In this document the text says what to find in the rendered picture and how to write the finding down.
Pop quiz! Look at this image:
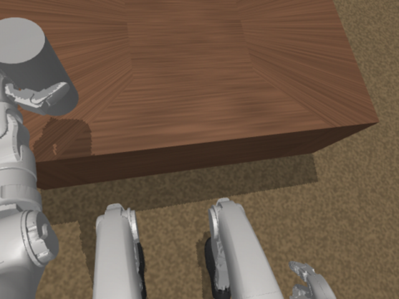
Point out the right robot hand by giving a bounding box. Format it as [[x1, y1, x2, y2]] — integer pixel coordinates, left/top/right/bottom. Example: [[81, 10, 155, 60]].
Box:
[[289, 261, 336, 299]]

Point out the left robot hand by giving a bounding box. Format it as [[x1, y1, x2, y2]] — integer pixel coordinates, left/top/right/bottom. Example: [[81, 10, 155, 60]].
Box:
[[0, 68, 70, 115]]

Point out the right robot foot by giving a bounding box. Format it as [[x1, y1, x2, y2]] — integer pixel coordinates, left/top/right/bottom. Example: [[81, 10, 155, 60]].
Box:
[[204, 237, 231, 299]]

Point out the left robot arm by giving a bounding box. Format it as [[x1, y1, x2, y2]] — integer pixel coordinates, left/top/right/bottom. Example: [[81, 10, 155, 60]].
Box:
[[0, 102, 59, 299]]

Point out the can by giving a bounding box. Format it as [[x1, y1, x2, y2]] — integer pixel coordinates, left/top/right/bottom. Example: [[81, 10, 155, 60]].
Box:
[[0, 17, 79, 116]]

